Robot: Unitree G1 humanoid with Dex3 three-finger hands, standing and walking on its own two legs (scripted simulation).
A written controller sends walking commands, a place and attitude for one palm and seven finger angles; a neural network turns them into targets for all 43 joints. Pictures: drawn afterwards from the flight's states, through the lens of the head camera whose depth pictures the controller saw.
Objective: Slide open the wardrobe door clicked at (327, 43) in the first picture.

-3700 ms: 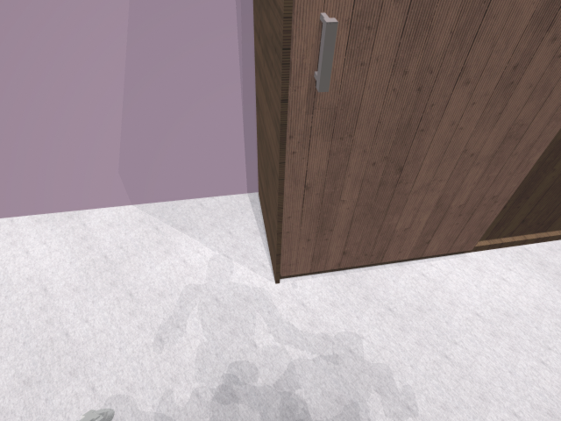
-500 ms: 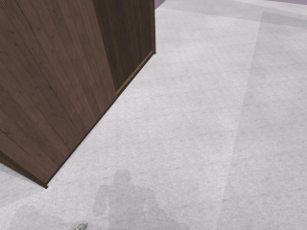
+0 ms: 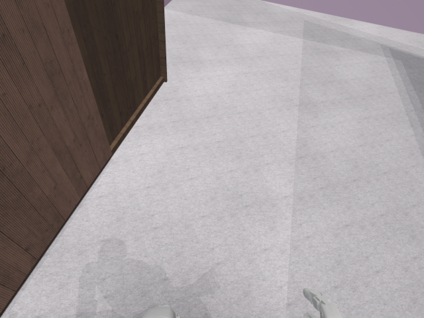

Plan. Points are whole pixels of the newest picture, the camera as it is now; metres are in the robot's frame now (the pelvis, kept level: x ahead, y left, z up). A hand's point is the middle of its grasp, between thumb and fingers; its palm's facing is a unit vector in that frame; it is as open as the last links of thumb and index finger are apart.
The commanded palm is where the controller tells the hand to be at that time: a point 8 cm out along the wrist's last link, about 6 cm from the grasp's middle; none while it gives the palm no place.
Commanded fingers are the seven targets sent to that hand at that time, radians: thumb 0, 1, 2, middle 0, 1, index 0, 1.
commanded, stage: walk to a spot facing it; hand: left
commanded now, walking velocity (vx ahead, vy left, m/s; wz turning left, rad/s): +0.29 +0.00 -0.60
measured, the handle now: out of the picture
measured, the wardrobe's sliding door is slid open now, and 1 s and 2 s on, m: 0.00 0.00 0.00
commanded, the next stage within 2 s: turn to face it in 0.54 s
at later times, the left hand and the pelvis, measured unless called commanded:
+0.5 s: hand (171, 227) +0.34 +0.13 -0.16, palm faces -0.31 -0.94 -0.16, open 7.4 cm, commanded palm none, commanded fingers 0.00 0.90 0.90 -0.20 -0.30 -0.20 -0.30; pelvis +0.16 +0.00 +0.00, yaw -16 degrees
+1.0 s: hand (161, 213) +0.38 +0.17 -0.16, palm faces -0.21 -0.96 -0.16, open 7.4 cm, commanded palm none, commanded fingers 0.00 0.90 0.90 -0.20 -0.30 -0.20 -0.30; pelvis +0.25 +0.02 +0.01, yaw -16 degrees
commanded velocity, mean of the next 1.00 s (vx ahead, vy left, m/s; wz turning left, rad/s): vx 0.02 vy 0.00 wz -0.13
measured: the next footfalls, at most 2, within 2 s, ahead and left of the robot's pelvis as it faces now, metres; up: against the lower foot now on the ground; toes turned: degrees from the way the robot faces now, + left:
right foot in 0.52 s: +0.25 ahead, -0.11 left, +0.00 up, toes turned -24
left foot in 0.90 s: +0.34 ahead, +0.11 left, +0.00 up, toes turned -13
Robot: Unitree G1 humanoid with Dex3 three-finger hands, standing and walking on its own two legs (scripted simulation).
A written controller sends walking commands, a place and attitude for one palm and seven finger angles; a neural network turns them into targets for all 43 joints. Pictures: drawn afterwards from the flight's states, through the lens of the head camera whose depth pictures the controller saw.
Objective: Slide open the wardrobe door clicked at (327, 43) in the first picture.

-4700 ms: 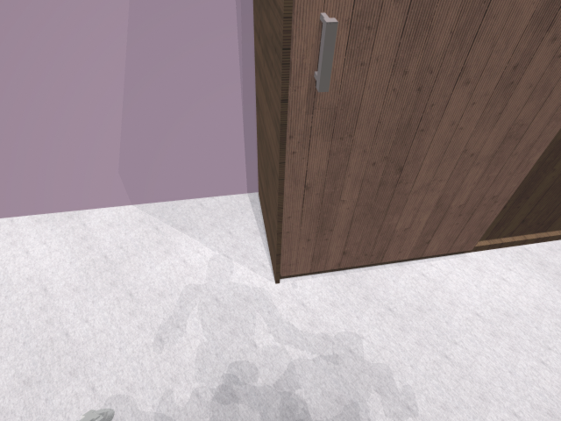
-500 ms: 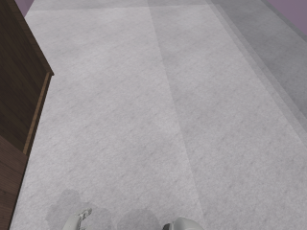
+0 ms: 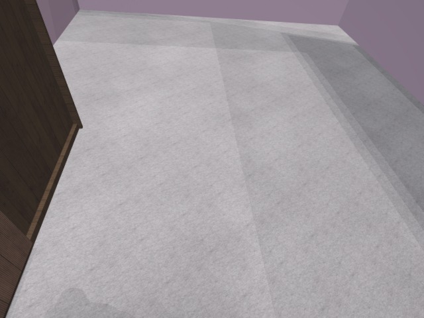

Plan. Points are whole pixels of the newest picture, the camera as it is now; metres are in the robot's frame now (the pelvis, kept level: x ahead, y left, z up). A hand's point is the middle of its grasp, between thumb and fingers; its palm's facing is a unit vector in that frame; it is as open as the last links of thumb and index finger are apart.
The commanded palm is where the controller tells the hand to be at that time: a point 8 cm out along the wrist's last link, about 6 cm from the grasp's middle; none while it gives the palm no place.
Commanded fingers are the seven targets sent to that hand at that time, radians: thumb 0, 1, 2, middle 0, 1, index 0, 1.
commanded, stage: turn to face it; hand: left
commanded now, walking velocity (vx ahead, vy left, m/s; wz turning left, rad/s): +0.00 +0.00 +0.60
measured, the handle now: out of the picture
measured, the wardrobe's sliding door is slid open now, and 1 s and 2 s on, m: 0.00 0.00 0.00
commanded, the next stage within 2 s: none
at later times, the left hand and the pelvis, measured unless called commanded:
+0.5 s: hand out of the picture +0.01 +0.15 -0.13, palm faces +0.30 -0.91 -0.29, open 7.4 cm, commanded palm none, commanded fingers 0.00 0.90 0.90 -0.20 -0.30 -0.20 -0.30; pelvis -0.02 -0.06 +0.01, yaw +18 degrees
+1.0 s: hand out of the picture -0.12 +0.20 -0.16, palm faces +0.60 -0.76 -0.24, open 7.4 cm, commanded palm none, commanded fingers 0.00 0.90 0.90 -0.20 -0.30 -0.20 -0.30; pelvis -0.05 -0.02 +0.01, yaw +35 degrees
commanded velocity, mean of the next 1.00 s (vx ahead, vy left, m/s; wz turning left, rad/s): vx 0.00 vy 0.00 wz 0.60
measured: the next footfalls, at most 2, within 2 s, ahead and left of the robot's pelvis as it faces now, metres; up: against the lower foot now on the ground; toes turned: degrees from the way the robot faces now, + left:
right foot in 0.32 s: +0.02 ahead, -0.16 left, +0.00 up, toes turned +8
left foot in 0.76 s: -0.05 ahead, +0.09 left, +0.00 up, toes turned +36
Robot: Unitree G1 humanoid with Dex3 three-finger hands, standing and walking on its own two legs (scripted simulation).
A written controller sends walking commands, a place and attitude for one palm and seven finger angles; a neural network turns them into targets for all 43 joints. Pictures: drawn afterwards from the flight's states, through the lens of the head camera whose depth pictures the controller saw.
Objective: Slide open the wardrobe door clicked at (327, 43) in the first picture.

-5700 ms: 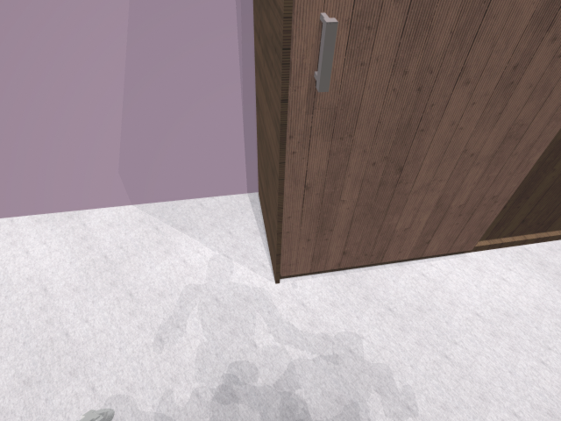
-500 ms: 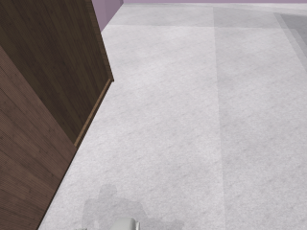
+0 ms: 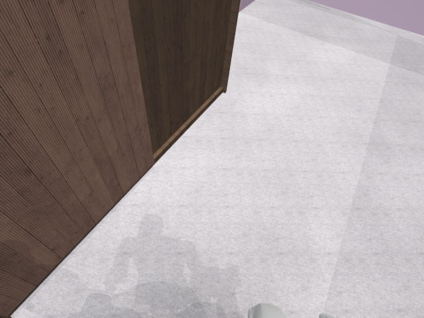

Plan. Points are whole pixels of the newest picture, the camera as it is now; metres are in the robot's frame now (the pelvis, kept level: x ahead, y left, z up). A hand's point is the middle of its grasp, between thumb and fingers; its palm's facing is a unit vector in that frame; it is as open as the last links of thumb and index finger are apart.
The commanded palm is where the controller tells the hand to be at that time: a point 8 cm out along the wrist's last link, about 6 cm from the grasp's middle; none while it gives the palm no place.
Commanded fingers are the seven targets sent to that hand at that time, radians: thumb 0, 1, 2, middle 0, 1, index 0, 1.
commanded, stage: turn to face it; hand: left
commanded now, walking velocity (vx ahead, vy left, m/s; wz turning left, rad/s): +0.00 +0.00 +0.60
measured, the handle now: out of the picture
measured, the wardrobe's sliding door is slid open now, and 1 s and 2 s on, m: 0.00 0.00 0.00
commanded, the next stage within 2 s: take the last steps up to it in 1.62 s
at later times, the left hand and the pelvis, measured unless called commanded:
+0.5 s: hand out of the picture +0.02 +0.16 -0.15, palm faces +0.30 -0.92 -0.26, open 7.4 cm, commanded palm none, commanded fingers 0.00 0.90 0.90 -0.20 -0.30 -0.20 -0.30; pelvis -0.01 -0.05 +0.00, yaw +19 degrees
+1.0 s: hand out of the picture -0.09 +0.25 -0.16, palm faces +0.59 -0.77 -0.23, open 7.4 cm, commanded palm none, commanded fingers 0.00 0.90 0.90 -0.20 -0.30 -0.20 -0.30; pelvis -0.05 +0.01 +0.00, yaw +35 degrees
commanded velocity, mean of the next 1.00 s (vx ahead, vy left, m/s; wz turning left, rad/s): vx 0.00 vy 0.00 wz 0.60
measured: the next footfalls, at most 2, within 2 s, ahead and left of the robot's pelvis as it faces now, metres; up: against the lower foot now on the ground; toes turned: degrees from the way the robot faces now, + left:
right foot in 0.26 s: +0.05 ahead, -0.16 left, +0.00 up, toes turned +7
left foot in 0.70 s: -0.04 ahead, +0.11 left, +0.00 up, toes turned +32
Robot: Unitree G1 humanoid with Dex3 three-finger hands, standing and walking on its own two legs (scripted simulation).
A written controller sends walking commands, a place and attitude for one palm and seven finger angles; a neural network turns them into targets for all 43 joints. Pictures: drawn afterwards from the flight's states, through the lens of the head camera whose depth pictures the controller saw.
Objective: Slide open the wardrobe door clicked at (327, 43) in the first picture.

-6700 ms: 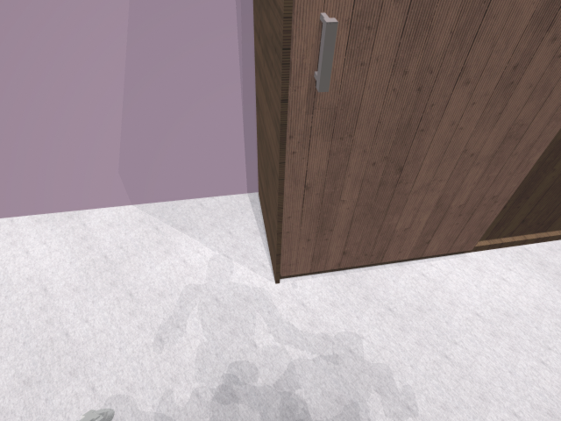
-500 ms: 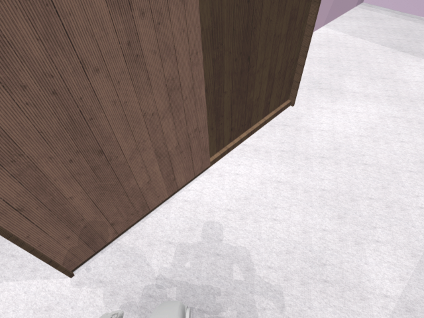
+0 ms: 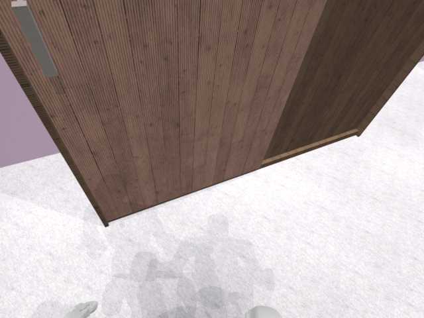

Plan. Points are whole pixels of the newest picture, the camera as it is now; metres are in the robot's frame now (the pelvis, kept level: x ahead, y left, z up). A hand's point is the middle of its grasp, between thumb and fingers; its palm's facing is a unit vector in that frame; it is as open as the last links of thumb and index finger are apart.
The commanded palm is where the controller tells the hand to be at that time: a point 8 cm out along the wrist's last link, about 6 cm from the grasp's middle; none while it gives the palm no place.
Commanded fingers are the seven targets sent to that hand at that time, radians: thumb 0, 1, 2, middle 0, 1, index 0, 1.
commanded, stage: turn to face it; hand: left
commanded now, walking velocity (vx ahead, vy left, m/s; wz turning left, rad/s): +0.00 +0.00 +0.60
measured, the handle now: (36, 37) +0.58 +0.41 +0.18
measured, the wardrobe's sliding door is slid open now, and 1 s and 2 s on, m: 0.00 0.00 0.00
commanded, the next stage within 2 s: take the last steps up to it in 0.62 s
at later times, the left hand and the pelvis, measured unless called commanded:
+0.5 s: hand out of the picture +0.00 +0.16 -0.15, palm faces +0.31 -0.92 -0.26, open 7.4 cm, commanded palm none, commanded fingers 0.00 0.90 0.90 -0.20 -0.30 -0.20 -0.30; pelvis -0.03 -0.05 -0.01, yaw +19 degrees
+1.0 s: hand out of the picture -0.12 +0.20 -0.17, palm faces +0.46 -0.87 -0.18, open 7.4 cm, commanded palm none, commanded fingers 0.00 0.90 0.90 -0.20 -0.30 -0.20 -0.30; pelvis -0.06 +0.01 +0.01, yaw +26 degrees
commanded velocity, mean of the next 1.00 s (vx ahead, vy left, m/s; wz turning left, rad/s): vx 0.09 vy -0.02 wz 0.32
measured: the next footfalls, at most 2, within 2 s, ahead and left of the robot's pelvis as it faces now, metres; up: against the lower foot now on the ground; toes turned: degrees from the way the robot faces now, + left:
right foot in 0.26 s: +0.04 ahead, -0.17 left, +0.00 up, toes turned +10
left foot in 0.66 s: -0.06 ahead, +0.10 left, +0.00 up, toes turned +26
